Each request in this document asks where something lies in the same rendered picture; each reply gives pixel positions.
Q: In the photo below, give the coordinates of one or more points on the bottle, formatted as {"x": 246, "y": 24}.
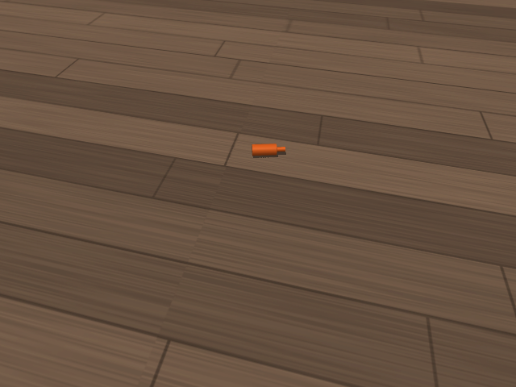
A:
{"x": 266, "y": 149}

